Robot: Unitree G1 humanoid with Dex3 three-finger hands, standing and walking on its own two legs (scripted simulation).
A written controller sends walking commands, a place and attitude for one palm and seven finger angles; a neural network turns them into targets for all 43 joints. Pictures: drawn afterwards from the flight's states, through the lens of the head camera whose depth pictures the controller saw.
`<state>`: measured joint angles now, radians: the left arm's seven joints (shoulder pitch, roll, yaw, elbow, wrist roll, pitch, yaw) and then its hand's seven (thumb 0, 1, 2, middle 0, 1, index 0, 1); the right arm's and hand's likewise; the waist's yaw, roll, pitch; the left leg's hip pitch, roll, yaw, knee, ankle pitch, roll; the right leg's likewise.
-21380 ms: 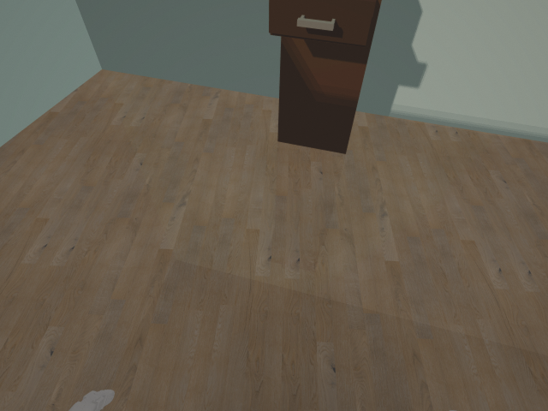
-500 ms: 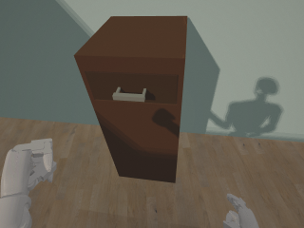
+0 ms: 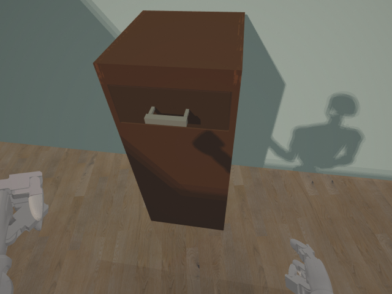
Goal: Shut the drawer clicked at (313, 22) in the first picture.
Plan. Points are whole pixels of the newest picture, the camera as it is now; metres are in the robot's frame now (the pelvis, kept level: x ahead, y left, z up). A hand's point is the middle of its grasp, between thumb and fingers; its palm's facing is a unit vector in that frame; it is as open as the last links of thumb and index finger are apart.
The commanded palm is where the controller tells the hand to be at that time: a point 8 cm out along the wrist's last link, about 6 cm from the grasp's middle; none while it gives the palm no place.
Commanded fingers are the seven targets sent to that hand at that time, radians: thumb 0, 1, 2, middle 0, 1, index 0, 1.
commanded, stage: step back with the hand held close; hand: left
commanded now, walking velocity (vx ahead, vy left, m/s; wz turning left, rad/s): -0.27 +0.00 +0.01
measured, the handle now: (167, 115) +0.58 +0.15 +0.03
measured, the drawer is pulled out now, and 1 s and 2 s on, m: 0.00 0.00 0.00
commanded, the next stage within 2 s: stop stepping back and stand still in 1.12 s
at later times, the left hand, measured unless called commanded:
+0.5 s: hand (7, 263) +0.12 +0.27 +0.15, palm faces +0.33 -0.80 -0.51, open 3.2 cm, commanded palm +0.06 +0.30 +0.17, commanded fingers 0.00 0.90 0.90 -1.40 -1.60 -1.40 -1.60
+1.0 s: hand out of the picture +0.04 +0.27 +0.15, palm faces +0.34 -0.79 -0.51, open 3.2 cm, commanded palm -0.02 +0.31 +0.17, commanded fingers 0.00 0.90 0.90 -1.40 -1.60 -1.40 -1.60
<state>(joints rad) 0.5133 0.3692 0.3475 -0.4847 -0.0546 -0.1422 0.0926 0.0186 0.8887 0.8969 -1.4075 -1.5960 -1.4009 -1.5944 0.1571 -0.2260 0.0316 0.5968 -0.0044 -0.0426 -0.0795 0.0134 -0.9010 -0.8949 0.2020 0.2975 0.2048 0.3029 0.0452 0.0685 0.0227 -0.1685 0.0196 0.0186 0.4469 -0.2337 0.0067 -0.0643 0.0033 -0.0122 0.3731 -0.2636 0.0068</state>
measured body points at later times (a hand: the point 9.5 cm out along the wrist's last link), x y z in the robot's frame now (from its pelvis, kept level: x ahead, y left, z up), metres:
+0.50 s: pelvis -0.07 +0.02 -0.01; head -0.05 +0.02 +0.44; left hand +0.09 +0.31 +0.18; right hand +0.12 -0.21 -0.08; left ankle +0.01 +0.11 -0.74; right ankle -0.04 -0.12 -0.74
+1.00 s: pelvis -0.15 +0.03 -0.02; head -0.10 +0.04 +0.43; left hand +0.01 +0.31 +0.18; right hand +0.05 -0.19 -0.10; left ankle +0.00 +0.12 -0.74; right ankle -0.25 -0.10 -0.74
